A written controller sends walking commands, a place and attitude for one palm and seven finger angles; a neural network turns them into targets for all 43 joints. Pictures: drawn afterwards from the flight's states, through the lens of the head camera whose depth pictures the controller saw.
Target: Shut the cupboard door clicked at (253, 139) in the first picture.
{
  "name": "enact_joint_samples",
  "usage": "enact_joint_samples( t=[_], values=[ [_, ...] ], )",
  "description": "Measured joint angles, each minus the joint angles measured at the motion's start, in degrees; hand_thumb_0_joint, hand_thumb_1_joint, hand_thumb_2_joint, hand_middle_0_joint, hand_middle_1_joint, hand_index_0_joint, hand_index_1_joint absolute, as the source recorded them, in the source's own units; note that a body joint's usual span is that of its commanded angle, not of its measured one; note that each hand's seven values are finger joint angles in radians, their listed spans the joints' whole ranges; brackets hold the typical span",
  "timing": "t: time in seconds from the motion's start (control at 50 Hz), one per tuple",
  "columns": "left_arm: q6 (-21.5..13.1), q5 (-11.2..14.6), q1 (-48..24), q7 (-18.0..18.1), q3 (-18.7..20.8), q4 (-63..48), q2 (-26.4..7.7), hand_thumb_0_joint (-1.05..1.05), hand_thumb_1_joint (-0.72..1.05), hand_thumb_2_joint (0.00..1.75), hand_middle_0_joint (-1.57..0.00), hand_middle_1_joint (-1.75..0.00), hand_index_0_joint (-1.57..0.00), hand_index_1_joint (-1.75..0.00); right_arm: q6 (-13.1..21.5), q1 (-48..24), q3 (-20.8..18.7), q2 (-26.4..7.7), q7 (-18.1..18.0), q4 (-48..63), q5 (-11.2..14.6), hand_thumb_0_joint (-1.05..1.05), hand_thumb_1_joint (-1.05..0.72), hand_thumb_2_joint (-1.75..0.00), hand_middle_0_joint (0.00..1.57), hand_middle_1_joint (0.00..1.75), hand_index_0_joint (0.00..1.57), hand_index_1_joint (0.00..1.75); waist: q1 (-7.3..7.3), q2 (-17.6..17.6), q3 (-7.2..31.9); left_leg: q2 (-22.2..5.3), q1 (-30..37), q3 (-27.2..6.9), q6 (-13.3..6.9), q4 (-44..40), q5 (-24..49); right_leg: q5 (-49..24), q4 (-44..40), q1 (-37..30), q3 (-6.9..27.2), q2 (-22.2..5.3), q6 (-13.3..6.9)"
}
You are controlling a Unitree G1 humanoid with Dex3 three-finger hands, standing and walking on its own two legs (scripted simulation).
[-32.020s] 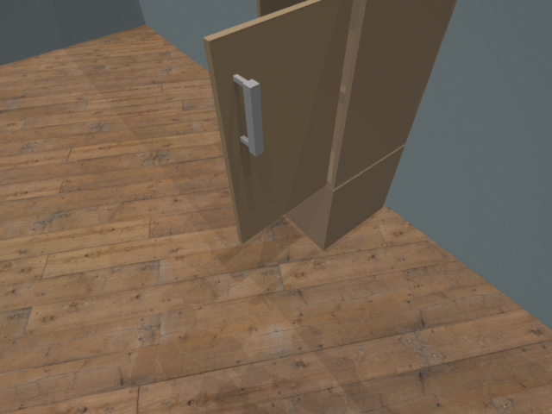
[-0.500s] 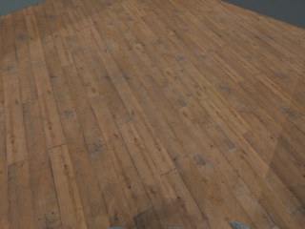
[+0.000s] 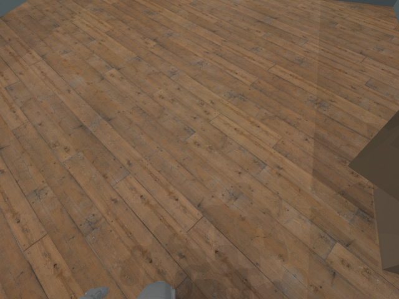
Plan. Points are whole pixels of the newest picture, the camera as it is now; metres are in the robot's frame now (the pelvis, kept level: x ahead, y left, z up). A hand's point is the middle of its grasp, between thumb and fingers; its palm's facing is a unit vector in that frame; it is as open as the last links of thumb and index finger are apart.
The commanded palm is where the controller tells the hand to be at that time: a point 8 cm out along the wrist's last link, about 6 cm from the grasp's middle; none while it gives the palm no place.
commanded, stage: turn to face it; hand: left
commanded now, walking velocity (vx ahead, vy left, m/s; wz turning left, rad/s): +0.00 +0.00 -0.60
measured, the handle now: out of the picture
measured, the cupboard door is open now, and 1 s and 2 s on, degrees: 58 58 58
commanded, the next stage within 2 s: take the last steps up to it in 1.18 s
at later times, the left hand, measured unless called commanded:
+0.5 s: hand (135, 260) +0.22 +0.17 -0.16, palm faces -0.32 -0.92 -0.24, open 7.3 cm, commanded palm none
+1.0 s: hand (149, 245) +0.26 +0.15 -0.18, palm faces -0.52 -0.83 -0.20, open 7.3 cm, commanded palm none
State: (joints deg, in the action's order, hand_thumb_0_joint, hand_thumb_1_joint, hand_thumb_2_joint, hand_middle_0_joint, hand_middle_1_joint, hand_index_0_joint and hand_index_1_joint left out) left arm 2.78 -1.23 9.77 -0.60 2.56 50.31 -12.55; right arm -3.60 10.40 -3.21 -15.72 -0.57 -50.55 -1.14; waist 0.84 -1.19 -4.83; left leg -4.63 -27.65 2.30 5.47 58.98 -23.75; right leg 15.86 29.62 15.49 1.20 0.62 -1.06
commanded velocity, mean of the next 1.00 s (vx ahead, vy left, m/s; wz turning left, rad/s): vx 0.00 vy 0.00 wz -0.54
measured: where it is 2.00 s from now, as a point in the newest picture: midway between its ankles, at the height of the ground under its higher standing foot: outside the picture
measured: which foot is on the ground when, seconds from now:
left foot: up 0.00-0.14, down 0.16-0.52, up 0.54-0.90, down 0.92-1.00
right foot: down 0.00-0.16, up 0.18-0.50, down 0.52-0.92, up 0.94-1.00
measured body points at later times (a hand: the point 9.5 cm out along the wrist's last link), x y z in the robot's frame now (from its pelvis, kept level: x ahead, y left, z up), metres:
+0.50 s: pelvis +0.04 +0.01 -0.01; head +0.08 -0.01 +0.44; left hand +0.23 +0.22 -0.14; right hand +0.00 -0.25 -0.15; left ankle +0.03 +0.14 -0.74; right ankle +0.00 -0.11 -0.72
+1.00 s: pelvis +0.08 +0.02 +0.00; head +0.14 +0.02 +0.44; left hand +0.29 +0.19 -0.16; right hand +0.03 -0.25 -0.12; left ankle +0.14 +0.11 -0.74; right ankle -0.02 -0.08 -0.69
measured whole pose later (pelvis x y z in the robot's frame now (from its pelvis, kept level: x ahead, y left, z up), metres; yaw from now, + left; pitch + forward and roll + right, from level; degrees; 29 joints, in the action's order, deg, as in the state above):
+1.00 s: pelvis +0.08 +0.02 +0.00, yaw -34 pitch +2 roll -2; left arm 4.6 -1.0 10.9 -1.0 4.0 52.6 -15.1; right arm -0.7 10.2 -0.5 -12.2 -1.1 -48.6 -1.9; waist -0.6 2.9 -3.8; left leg -3.5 -17.7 4.3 -0.6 34.3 -18.1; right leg 29.2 53.9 24.1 3.6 2.7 1.7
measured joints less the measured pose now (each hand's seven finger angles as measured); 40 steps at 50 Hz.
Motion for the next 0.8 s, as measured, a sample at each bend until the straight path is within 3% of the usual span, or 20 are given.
enact_joint_samples(
  t=[0.12,0.14,0.16,0.22,0.26,0.3,0.36,0.46,0.52,0.54,0.58,0.64,0.7,0.8],
  values=[
    [0.4,0.0,0.8,0.0,0.5,0.6,-0.6,0.01,0.91,0.90,-0.21,-0.30,-0.21,-0.30,1.1,-0.7,0.9,1.6,-0.1,1.1,0.5,0.01,-0.91,-0.90,0.20,0.30,0.20,0.30,-1.04,2.5,0.6,2.0,5.6,-0.1,-0.3,-18.0,3.2,0.7,0.8,0.7,4.0,0.9,1.3],
    [0.6,0.1,1.0,0.0,0.6,0.6,-0.7,0.01,0.91,0.90,-0.21,-0.30,-0.21,-0.30,1.6,-0.5,1.1,1.7,-0.2,1.4,0.5,0.01,-0.90,-0.90,0.20,0.30,0.20,0.30,-1.07,2.5,1.0,2.0,7.7,0.0,-0.6,-23.2,6.1,1.4,2.1,1.3,4.6,1.4,1.7],
    [0.9,0.4,1.2,0.0,0.8,0.6,-1.0,0.01,0.91,0.90,-0.21,-0.30,-0.21,-0.30,2.2,-0.3,1.4,1.9,-0.2,1.7,0.2,0.01,-0.90,-0.90,0.20,0.30,0.20,0.30,-1.02,2.6,1.4,1.8,8.6,0.2,-2.3,-25.6,8.1,2.5,4.3,2.5,5.0,1.8,1.9],
    [1.8,0.4,0.7,-0.2,1.5,1.2,-2.4,0.01,0.91,0.90,-0.21,-0.30,-0.21,-0.30,2.8,0.1,2.4,3.2,-0.5,2.0,-0.6,0.01,-0.90,-0.90,0.20,0.30,0.20,0.30,-1.34,4.1,0.9,1.0,9.3,2.8,-5.6,-23.8,5.2,13.5,20.8,7.8,3.1,1.9,2.6],
    [2.0,0.3,0.1,-0.6,2.0,1.4,-3.0,0.01,0.91,0.90,-0.21,-0.30,-0.21,-0.30,3.0,0.8,2.8,3.9,-0.7,2.1,-0.9,0.01,-0.90,-0.90,0.20,0.30,0.20,0.30,-1.29,4.0,0.4,0.0,11.1,3.9,-5.8,-25.4,5.0,14.1,30.0,10.4,0.8,1.4,3.4],
    [2.2,0.3,-0.5,-1.0,2.2,1.2,-3.2,0.01,0.91,0.90,-0.20,-0.30,-0.20,-0.30,3.0,1.5,2.9,4.3,-0.8,2.0,-1.0,0.01,-0.90,-0.90,0.20,0.30,0.20,0.30,-1.34,3.6,-0.1,-0.9,13.0,5.0,-5.4,-27.4,5.7,13.1,33.4,11.5,-1.2,0.3,4.1],
    [2.5,0.4,-1.5,-1.4,2.3,0.6,-3.1,0.01,0.91,0.90,-0.20,-0.30,-0.20,-0.30,2.8,2.2,2.7,4.3,-0.8,1.5,-1.0,0.01,-0.90,-0.90,0.21,0.30,0.20,0.30,-1.14,2.5,-0.8,-2.4,14.9,6.9,-5.1,-29.1,6.0,11.8,30.3,10.9,-3.2,-1.2,4.4],
    [2.2,0.2,-3.0,-1.8,1.9,-0.1,-2.5,0.01,0.91,0.90,-0.20,-0.30,-0.20,-0.30,2.3,3.3,1.7,3.2,-0.2,0.1,-1.0,0.01,-0.90,-0.90,0.21,0.30,0.21,0.30,-0.11,0.4,-1.2,-4.9,16.1,10.2,-3.7,-27.2,4.0,9.4,17.2,6.6,-5.1,-2.0,3.5],
    [1.1,0.1,-3.2,-1.9,1.3,-1.0,-2.5,0.01,0.91,0.90,-0.20,-0.30,-0.20,-0.30,1.8,4.7,0.9,2.1,0.2,-0.5,-0.6,0.01,-0.90,-0.90,0.21,0.30,0.21,0.30,0.32,-0.2,-0.5,-6.2,15.2,11.8,-2.2,-22.0,0.8,0.9,5.1,1.2,-6.1,-1.8,1.5],
    [0.3,0.0,-3.3,-1.6,1.2,-1.0,-2.1,0.01,0.91,0.90,-0.20,-0.30,-0.20,-0.30,1.4,4.6,0.6,1.4,0.3,-0.9,-0.3,0.01,-0.90,-0.90,0.21,0.30,0.21,0.30,0.21,-0.9,-0.5,-6.4,13.6,10.6,-1.8,-17.4,-2.0,1.2,5.3,1.4,-5.9,-1.3,0.1],
    [-0.6,0.2,-3.3,-0.9,0.6,-0.9,-1.1,0.01,0.91,0.90,-0.20,-0.30,-0.20,-0.30,-0.2,3.4,0.1,0.0,-0.2,-1.7,0.0,0.01,-0.90,-0.90,0.20,0.30,0.20,0.30,0.55,-2.3,-0.9,-4.3,8.7,4.8,-1.2,-5.5,-7.4,3.2,7.2,2.2,-5.3,-0.5,-0.7],
    [-0.5,0.4,-2.1,0.1,0.1,-0.7,-0.2,0.00,0.91,0.90,-0.20,-0.30,-0.20,-0.30,-0.8,1.6,-0.1,-0.5,-0.5,-1.9,0.0,0.01,-0.90,-0.90,0.20,0.30,0.20,0.30,0.45,-2.1,-0.8,-1.5,2.8,1.1,-0.5,5.1,-4.6,2.0,4.1,1.2,-3.3,0.2,-0.4],
    [-0.3,0.3,-1.0,0.3,-0.1,-0.1,-0.1,0.00,0.91,0.90,-0.21,-0.30,-0.21,-0.30,-0.4,0.5,0.1,-0.1,-0.1,-0.8,-0.1,0.01,-0.91,-0.90,0.20,0.30,0.20,0.30,0.45,-0.9,-0.2,-0.6,0.2,0.2,0.1,4.2,-0.8,-0.1,0.6,0.2,-1.3,0.5,-0.5],
    [-0.2,0.0,0.5,0.0,-0.2,0.8,0.0,0.01,0.91,0.90,-0.21,-0.30,-0.21,-0.30,0.2,-1.0,0.6,0.9,0.1,0.6,0.1,0.01,-0.91,-0.90,0.20,0.30,0.20,0.30,-0.44,0.9,0.5,0.5,0.9,-0.9,0.3,-5.3,0.5,-1.1,-1.6,-0.4,1.7,1.2,-0.1]
  ],
)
